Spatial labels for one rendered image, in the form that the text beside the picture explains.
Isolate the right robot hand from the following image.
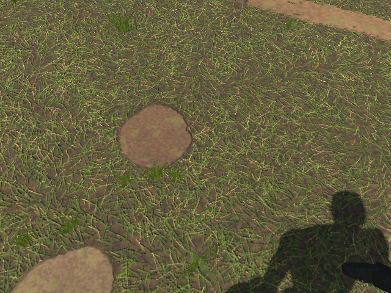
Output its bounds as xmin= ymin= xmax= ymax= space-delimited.
xmin=342 ymin=262 xmax=391 ymax=293

